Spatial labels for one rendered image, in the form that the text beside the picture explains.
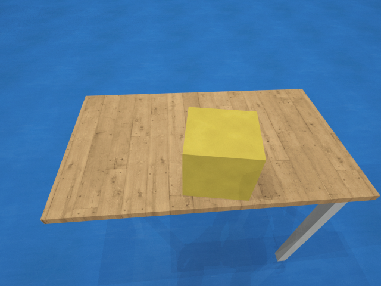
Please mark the table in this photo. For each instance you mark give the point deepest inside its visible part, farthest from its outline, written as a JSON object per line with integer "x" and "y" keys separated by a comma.
{"x": 124, "y": 160}

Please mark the carton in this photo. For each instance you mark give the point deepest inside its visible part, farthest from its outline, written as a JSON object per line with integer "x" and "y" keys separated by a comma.
{"x": 223, "y": 153}

